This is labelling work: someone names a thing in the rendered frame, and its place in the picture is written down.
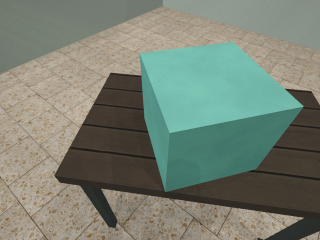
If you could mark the table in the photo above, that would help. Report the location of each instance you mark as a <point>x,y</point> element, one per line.
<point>112,150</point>

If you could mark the carton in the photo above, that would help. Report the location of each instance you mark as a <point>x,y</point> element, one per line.
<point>211,112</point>

